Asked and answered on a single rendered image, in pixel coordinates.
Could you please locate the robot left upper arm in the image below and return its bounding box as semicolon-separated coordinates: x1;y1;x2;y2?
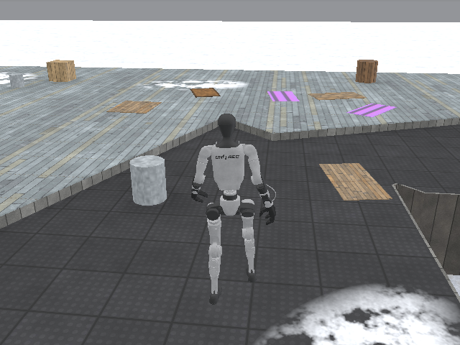
193;145;213;184

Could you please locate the robot right hand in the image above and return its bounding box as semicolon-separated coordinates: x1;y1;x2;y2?
259;205;276;225

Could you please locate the robot left forearm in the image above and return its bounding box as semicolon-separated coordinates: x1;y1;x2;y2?
191;173;202;194

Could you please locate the right robot foot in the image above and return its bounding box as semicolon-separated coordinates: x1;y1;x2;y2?
246;265;257;282

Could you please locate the robot right forearm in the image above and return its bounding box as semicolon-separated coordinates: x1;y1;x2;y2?
256;173;273;208

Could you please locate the robot left hand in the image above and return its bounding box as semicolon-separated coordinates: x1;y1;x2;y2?
191;190;208;203

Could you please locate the left robot shin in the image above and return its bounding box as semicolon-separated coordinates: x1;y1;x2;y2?
208;245;221;294

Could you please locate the robot right upper arm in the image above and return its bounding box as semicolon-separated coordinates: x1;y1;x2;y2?
242;144;263;185

